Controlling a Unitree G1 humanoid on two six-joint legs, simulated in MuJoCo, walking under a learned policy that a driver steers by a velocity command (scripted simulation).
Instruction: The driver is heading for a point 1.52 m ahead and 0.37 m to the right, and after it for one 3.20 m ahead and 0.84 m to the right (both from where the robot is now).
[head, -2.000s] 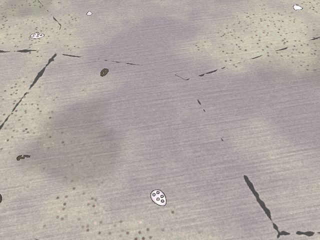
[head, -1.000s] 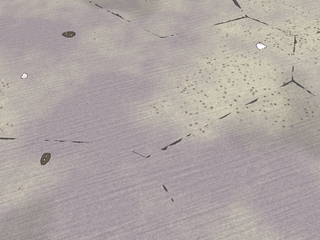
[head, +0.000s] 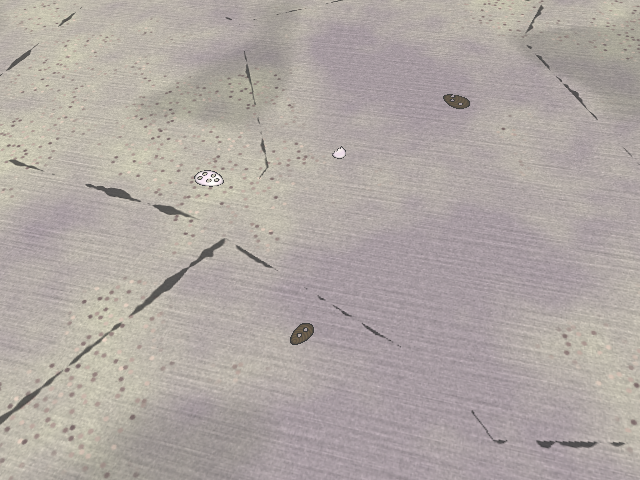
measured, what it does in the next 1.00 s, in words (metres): walks ahead: left foot, then right foot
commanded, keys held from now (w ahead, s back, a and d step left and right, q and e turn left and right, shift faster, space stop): w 0.60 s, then w+e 0.40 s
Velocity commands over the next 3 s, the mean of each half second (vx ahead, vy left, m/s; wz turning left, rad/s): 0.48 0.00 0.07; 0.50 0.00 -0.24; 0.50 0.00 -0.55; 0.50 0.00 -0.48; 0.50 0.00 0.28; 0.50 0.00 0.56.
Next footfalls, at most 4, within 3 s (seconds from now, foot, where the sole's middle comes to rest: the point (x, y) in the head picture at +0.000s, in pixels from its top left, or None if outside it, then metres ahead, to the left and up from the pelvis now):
0.10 left None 0.17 0.12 -0.78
0.60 right None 0.50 -0.06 -0.78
1.10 left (327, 368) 0.77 0.11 -0.78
1.62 right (450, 310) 0.95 -0.18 -0.78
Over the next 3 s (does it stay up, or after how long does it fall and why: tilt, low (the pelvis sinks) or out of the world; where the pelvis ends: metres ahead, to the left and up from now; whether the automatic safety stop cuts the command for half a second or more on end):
stays up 1.48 -0.47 0.00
